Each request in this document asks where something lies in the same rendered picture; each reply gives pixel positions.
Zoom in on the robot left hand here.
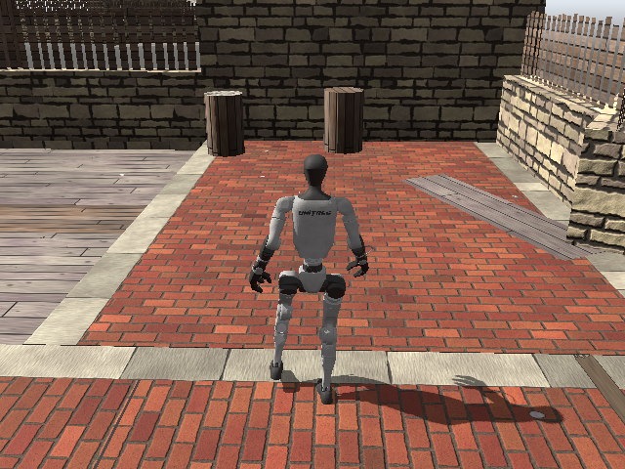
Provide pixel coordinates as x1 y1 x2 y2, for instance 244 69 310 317
249 270 271 293

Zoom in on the right robot forearm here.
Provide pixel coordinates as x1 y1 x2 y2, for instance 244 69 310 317
352 235 367 265

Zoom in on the humanoid robot head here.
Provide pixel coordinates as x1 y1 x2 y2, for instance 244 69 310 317
298 154 331 200

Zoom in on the robot left upper arm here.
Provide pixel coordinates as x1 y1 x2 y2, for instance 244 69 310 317
266 195 295 251

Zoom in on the left robot forearm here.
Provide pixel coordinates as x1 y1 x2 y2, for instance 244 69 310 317
252 235 274 275

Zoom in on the robot right upper arm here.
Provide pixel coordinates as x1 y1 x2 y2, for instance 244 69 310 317
334 196 362 249

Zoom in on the right robot foot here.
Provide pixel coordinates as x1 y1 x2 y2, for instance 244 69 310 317
316 379 333 405

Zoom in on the robot right hand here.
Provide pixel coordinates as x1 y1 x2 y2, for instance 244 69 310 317
346 260 369 277

